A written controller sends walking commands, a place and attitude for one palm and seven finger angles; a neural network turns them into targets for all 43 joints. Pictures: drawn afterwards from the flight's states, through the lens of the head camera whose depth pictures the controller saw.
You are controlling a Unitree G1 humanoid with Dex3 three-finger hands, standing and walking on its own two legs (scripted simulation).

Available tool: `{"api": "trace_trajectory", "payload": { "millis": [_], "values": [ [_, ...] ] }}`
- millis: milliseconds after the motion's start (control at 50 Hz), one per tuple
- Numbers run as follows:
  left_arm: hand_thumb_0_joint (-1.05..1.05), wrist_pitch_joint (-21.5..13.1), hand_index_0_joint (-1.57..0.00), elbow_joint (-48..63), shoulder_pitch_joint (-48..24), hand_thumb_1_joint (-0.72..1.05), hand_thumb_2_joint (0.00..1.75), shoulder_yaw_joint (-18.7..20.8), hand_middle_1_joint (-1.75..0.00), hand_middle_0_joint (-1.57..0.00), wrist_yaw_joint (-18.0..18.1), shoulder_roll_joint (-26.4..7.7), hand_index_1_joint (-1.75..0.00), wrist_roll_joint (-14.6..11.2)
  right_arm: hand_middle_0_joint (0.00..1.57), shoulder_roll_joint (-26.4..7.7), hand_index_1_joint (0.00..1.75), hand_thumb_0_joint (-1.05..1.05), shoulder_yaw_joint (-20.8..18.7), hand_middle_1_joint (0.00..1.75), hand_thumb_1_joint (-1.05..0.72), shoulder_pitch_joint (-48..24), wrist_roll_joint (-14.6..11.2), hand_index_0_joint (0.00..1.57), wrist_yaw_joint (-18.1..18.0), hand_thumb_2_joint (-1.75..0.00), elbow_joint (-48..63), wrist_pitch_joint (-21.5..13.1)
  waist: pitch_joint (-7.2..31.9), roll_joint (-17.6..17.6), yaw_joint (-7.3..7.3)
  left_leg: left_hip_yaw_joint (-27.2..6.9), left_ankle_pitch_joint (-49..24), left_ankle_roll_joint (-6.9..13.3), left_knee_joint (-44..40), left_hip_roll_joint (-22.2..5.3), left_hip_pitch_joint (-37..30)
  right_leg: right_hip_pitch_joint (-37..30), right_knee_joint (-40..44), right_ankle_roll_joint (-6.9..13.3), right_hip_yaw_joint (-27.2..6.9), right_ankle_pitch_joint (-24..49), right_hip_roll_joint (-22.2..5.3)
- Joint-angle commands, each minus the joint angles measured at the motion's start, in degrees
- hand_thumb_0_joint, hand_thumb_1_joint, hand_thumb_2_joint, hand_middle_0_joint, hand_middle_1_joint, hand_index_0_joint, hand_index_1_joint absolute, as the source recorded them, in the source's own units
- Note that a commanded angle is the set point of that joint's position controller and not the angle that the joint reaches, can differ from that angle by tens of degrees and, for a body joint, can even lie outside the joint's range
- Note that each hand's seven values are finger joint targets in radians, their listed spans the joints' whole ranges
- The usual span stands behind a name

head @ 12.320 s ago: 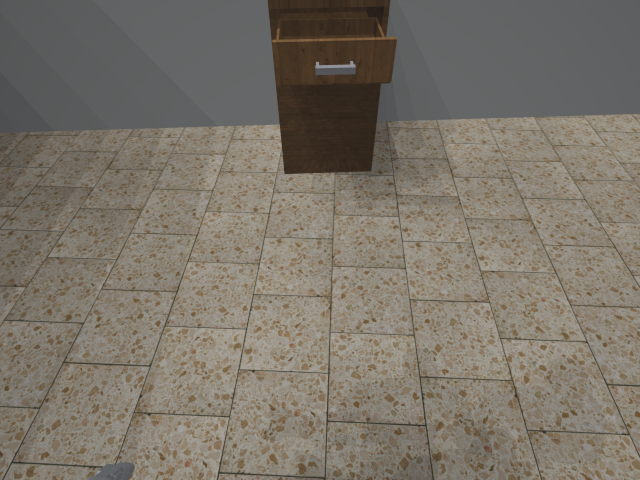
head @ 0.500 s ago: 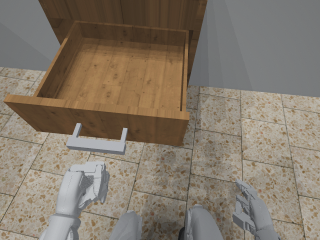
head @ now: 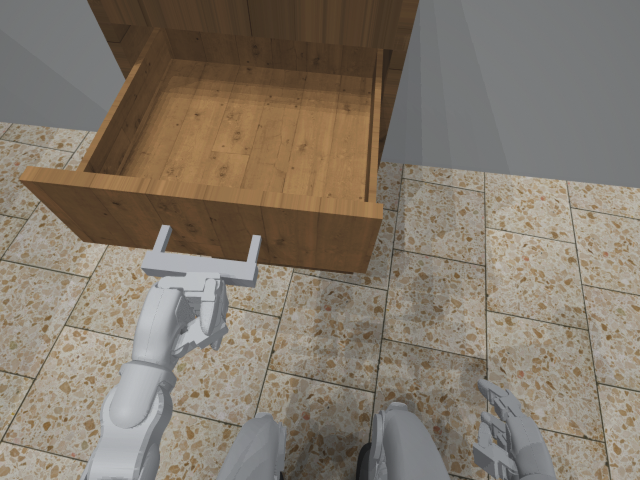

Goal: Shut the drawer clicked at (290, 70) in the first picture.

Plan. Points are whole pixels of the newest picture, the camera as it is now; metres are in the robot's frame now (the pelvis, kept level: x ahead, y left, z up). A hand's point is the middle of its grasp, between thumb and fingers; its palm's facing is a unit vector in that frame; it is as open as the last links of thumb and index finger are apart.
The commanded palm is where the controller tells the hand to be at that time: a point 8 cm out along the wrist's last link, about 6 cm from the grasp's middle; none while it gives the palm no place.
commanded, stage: push the drawer shut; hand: left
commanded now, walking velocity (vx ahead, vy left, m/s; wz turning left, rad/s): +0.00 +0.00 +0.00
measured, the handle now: (205, 253) +0.37 +0.15 +0.04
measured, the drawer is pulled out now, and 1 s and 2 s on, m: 0.28 0.16 0.03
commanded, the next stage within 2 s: none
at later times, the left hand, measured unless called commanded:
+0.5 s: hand (237, 265) +0.36 +0.12 +0.03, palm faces -0.12 -0.99 -0.06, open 3.0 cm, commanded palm +0.36 +0.17 +0.04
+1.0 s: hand (243, 225) +0.42 +0.12 +0.03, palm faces -0.11 -0.99 -0.06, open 3.0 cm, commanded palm +0.41 +0.17 +0.04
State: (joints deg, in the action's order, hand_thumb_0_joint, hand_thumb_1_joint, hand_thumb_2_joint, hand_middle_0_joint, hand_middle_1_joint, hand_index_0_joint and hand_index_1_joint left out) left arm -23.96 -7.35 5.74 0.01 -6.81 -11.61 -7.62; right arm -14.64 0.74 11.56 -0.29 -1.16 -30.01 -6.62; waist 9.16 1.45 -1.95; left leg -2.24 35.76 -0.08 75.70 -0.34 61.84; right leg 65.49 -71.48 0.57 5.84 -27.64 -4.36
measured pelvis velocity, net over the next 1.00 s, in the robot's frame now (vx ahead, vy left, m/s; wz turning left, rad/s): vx -0.01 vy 0.00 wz -0.02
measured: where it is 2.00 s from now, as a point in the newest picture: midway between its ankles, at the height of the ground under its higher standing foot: outside the picture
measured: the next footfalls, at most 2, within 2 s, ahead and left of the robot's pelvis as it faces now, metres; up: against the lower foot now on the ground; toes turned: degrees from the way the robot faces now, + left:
none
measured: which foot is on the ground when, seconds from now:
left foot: down 0.00-1.00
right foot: down 0.00-1.00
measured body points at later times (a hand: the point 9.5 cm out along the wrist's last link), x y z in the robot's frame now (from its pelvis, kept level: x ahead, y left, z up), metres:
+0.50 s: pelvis -0.01 +0.00 +0.01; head +0.10 +0.01 +0.44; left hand +0.36 +0.17 +0.04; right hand +0.13 -0.25 -0.10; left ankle +0.00 +0.12 -0.62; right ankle +0.06 -0.12 -0.62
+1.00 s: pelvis -0.01 +0.00 +0.01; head +0.12 +0.01 +0.44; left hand +0.42 +0.17 +0.04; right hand +0.09 -0.26 -0.11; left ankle +0.00 +0.12 -0.62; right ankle +0.06 -0.12 -0.62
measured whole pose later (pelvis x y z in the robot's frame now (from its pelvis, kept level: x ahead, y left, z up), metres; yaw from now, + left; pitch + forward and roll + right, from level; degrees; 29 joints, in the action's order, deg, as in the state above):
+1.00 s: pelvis -0.01 +0.00 +0.01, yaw -1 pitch +24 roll -1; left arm -28.0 -41.8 -27.9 8.7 -6.5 -13.5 -6.1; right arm -14.4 0.7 13.8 0.4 -0.4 -35.3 -3.3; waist 8.0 1.2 -5.8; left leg -0.5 33.3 0.3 72.6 -0.6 62.8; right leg 67.2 -68.5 0.3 4.1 -24.8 -3.8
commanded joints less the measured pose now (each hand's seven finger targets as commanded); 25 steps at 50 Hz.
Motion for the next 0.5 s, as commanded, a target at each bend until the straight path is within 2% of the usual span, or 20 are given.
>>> {"api": "trace_trajectory", "payload": {
  "millis": [0, 80, 100, 140, 160, 200, 220, 240, 260, 280, 320, 360, 380, 460, 480],
  "values": [
    [0.00, -2.99, -1.40, 11.47, -20.26, 0.90, 0.90, 0.72, -1.60, -1.40, 1.08, -2.58, -1.60, -0.70, 0.20, -7.52, 0.30, 0.00, -2.95, 0.30, -0.90, -0.15, -0.29, 0.20, -0.52, -0.90, 7.02, -2.67, 20.43, 1.11, -3.30, -0.63, -13.42, 1.10, -12.78, 1.23, -9.04, -16.23, 9.85, 0.95, -3.03, 5.22, 2.53],
    [0.00, -2.28, -1.40, 7.88, -25.03, 0.90, 0.90, 1.38, -1.60, -1.40, 1.74, -3.23, -1.60, -0.36, 0.20, -7.75, 0.30, 0.00, -2.63, 0.30, -0.90, -0.24, -0.36, 0.20, -0.67, -0.90, 6.36, -2.30, 19.56, -0.02, -3.64, -0.88, -10.63, 1.13, -13.63, 1.36, -8.16, -15.81, 10.27, 0.88, -2.93, 3.09, 2.51],
    [0.00, -2.26, -1.40, 7.04, -26.92, 0.90, 0.90, 0.59, -1.60, -1.40, 1.82, -2.43, -1.60, -0.43, 0.20, -7.68, 0.30, 0.00, -2.58, 0.30, -0.90, -0.41, -0.40, 0.20, -0.69, -0.90, 6.26, -2.26, 18.97, -0.44, -4.07, -0.82, -9.27, 1.18, -13.76, 1.38, -8.07, -15.34, 10.68, 0.73, -3.04, 2.08, 2.48],
    [0.00, -2.26, -1.40, 5.25, -29.00, 0.90, 0.90, 1.75, -1.60, -1.40, 2.17, -3.47, -1.60, -0.35, 0.20, -7.77, 0.30, 0.00, -2.54, 0.30, -0.90, -0.21, -0.40, 0.20, -0.81, -0.90, 5.96, -2.18, 19.53, -0.16, -3.68, -0.53, -8.70, 1.14, -13.94, 1.53, -7.50, -16.15, 10.85, 0.78, -3.36, 1.65, 2.40],
    [0.00, -2.26, -1.40, 4.19, -30.68, 0.90, 0.90, 1.79, -1.60, -1.40, 2.39, -3.83, -1.60, -0.23, 0.20, -7.89, 0.30, 0.00, -2.38, 0.30, -0.90, -0.13, -0.35, 0.20, -0.86, -0.90, 5.70, -2.11, 19.34, 0.10, -4.19, -0.67, -8.40, 1.25, -13.97, 1.48, -7.50, -15.45, 10.78, 0.78, -3.27, 1.55, 2.49],
    [0.00, -2.44, -1.40, 2.73, -33.11, 0.90, 0.90, 2.32, -1.60, -1.40, 2.51, -3.78, -1.60, -0.45, 0.20, -7.78, 0.30, 0.00, -2.31, 0.30, -0.90, -0.13, -0.31, 0.20, -0.77, -0.90, 5.45, -1.97, 19.77, 0.42, -4.03, -0.42, -7.93, 1.17, -14.07, 1.65, -7.38, -15.99, 11.06, 0.75, -3.61, 1.26, 2.46],
    [0.00, -2.33, -1.40, 1.03, -33.30, 0.90, 0.90, 2.74, -1.60, -1.40, 2.48, -3.98, -1.60, -0.45, 0.20, -7.80, 0.30, 0.00, -2.26, 0.30, -0.90, 0.10, -0.37, 0.20, -0.74, -0.90, 5.24, -1.79, 19.53, -0.45, -3.96, -0.29, -7.70, 1.16, -14.30, 1.65, -6.96, -16.60, 11.41, 0.75, -3.67, 1.03, 2.42],
    [0.00, -2.47, -1.40, 0.48, -34.53, 0.90, 0.90, 3.47, -1.60, -1.40, 2.53, -4.67, -1.60, -0.41, 0.20, -7.88, 0.30, 0.00, -2.28, 0.30, -0.90, 0.21, -0.37, 0.20, -0.80, -0.90, 5.21, -1.72, 19.84, -0.71, -3.87, -0.40, -8.18, 1.12, -14.40, 1.61, -6.92, -17.06, 11.26, 0.80, -3.73, 1.40, 2.49],
    [0.00, -2.75, -1.40, 0.13, -35.13, 0.90, 0.90, 4.30, -1.60, -1.40, 2.69, -5.48, -1.60, -0.28, 0.20, -8.00, 0.30, 0.00, -2.35, 0.30, -0.90, 0.27, -0.33, 0.20, -0.80, -0.90, 5.06, -1.66, 20.50, 0.64, -3.57, -0.37, -8.97, 1.08, -14.49, 1.60, -7.46, -16.86, 10.97, 0.93, -3.66, 2.04, 2.50],
    [0.00, -2.83, -1.40, -0.34, -35.54, 0.90, 0.90, 3.59, -1.60, -1.40, 2.62, -4.37, -1.60, -0.25, 0.20, -7.77, 0.30, 0.00, -2.25, 0.30, -0.90, 0.46, -0.21, 0.20, -0.61, -0.90, 5.02, -1.56, 21.82, 1.68, -3.31, -0.18, -9.88, 1.01, -14.54, 1.71, -8.25, -17.45, 10.97, 0.98, -3.75, 2.88, 2.46],
    [0.00, -2.88, -1.40, -2.02, -38.06, 0.90, 0.90, 3.23, -1.60, -1.40, 2.73, -3.86, -1.60, -0.36, 0.20, -7.83, 0.30, 0.00, -2.36, 0.30, -0.90, 0.67, -0.29, 0.20, -0.48, -0.90, 4.72, -1.31, 20.96, 0.86, -4.04, -0.20, -9.39, 0.97, -14.64, 1.57, -8.19, -16.70, 11.19, 0.84, -3.67, 2.65, 2.51],
    [0.00, -3.15, -1.40, -4.49, -39.49, 0.90, 0.90, 4.01, -1.60, -1.40, 2.96, -4.72, -1.60, -0.13, 0.20, -8.07, 0.30, 0.00, -2.36, 0.30, -0.90, 1.30, -0.23, 0.20, -0.53, -0.90, 4.22, -1.09, 20.14, -0.06, -4.28, -0.45, -9.35, 1.00, -14.85, 1.43, -7.70, -16.60, 11.20, 0.90, -3.57, 2.66, 2.65],
    [0.00, -3.36, -1.40, -5.34, -40.57, 0.90, 0.90, 3.96, -1.60, -1.40, 2.99, -3.97, -1.60, -0.24, 0.20, -7.95, 0.30, 0.00, -2.40, 0.30, -0.90, 1.51, -0.19, 0.20, -0.43, -0.90, 3.90, -0.99, 20.66, -0.62, -4.54, -0.23, -9.78, 1.08, -14.74, 1.50, -7.71, -17.11, 11.39, 0.75, -3.72, 3.22, 2.62],
    [0.00, -4.31, -1.40, -6.62, -41.69, 0.90, 0.90, 6.39, -1.60, -1.40, 2.98, -6.50, -1.60, -0.05, 0.20, -8.29, 0.30, 0.00, -2.75, 0.30, -0.90, 2.59, -0.04, 0.20, -0.29, -0.90, 3.69, -0.57, 23.71, 0.12, -3.82, -0.15, -13.31, 0.97, -14.78, 1.41, -8.76, -19.11, 10.90, 0.93, -3.84, 6.14, 2.76],
    [0.00, -4.39, -1.40, -7.68, -41.79, 0.90, 0.90, 5.93, -1.60, -1.40, 2.77, -5.34, -1.60, -0.08, 0.20, -8.03, 0.30, 0.00, -2.74, 0.30, -0.90, 2.89, -0.04, 0.20, -0.14, -0.90, 3.49, -0.36, 23.71, -0.12, -4.00, 0.01, -13.76, 0.91, -14.87, 1.38, -9.04, -19.27, 11.13, 0.84, -3.86, 6.63, 2.88]
  ]
}}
